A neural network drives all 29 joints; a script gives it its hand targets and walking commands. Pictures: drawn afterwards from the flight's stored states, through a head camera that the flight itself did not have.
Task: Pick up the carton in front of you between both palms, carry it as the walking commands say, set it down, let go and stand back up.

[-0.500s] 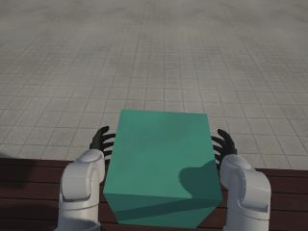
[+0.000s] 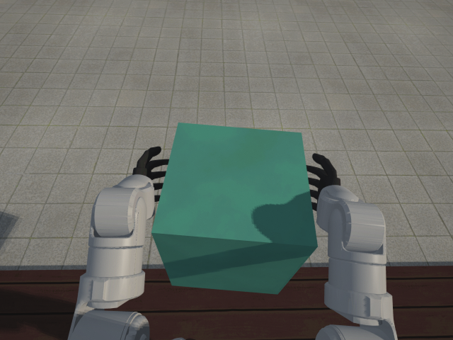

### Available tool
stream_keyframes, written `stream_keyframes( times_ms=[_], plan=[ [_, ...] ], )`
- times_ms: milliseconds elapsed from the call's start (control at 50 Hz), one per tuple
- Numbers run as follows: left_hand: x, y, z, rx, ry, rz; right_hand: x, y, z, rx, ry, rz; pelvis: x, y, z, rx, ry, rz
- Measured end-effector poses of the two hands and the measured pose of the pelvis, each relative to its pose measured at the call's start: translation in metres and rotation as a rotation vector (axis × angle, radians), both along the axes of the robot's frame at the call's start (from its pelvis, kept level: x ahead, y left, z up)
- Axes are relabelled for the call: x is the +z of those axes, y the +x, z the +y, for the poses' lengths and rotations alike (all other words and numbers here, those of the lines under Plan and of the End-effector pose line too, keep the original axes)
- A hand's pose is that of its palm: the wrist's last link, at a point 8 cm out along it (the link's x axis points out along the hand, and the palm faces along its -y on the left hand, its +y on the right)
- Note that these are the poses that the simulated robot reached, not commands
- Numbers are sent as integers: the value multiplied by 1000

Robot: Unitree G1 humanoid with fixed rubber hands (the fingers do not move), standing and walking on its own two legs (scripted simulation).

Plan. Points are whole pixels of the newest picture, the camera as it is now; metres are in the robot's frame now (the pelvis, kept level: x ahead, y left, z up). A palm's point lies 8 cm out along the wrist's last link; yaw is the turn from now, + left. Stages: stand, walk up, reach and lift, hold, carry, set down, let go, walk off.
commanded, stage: carry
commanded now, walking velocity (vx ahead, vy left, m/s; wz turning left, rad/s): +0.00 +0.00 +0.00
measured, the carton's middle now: (231, 214) +0.33 -0.01 +0.01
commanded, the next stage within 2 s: none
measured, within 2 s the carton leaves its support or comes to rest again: neither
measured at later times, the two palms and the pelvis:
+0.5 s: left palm (161, 137) +0.42 +0.12 +0.12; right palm (334, 141) +0.42 -0.18 +0.12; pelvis +0.06 -0.03 +0.01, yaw +0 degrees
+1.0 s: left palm (173, 145) +0.41 +0.10 +0.11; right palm (349, 149) +0.41 -0.20 +0.12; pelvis +0.05 -0.04 +0.00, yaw -1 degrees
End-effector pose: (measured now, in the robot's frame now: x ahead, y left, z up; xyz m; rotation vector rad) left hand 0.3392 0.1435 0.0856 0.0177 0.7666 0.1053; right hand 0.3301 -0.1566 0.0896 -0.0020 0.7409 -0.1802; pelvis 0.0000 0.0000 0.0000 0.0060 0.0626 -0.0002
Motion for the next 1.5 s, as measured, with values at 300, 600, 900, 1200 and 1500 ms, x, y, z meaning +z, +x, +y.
stream_keyframes(
  times_ms=[300,600,900,1200,1500],
  plan=[
    [29,75,-14,27,16,-24,28,86,-14,28,17,-24,5,46,-17,-5,7,38],
    [31,83,-29,43,5,-34,28,94,-30,22,31,-34,10,57,-32,-4,17,38],
    [29,75,-45,20,14,-31,26,82,-45,9,30,-31,4,55,-40,-11,12,13],
    [30,49,-39,3,18,-22,28,54,-40,12,12,-21,-1,32,-36,-20,9,-16],
    [44,15,-32,-6,30,-18,42,20,-33,23,3,-16,3,7,-30,-22,1,-44]
  ],
)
